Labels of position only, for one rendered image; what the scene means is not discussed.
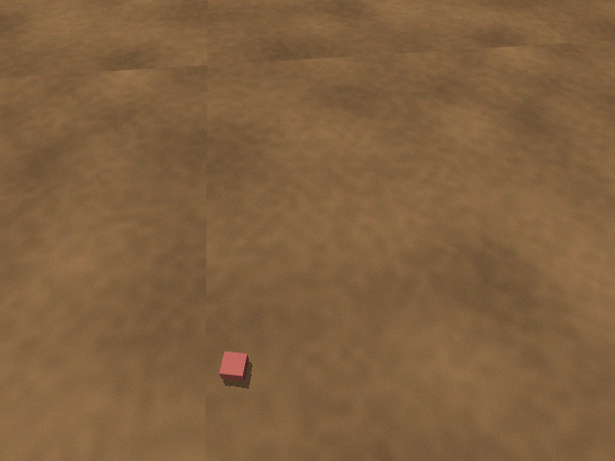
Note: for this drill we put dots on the small box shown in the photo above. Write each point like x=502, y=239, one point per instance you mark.
x=234, y=366

